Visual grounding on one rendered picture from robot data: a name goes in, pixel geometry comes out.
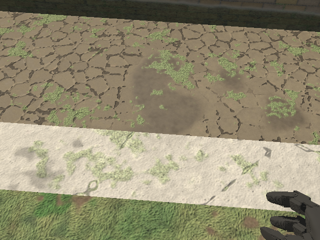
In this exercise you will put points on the right robot hand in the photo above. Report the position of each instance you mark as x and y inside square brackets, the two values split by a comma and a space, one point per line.
[304, 229]

